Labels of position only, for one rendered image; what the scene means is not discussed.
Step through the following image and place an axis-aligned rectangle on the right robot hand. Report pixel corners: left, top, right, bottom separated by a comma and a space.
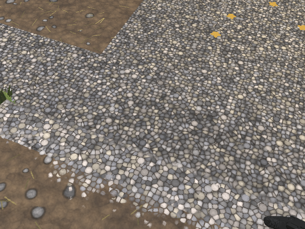
264, 216, 305, 229

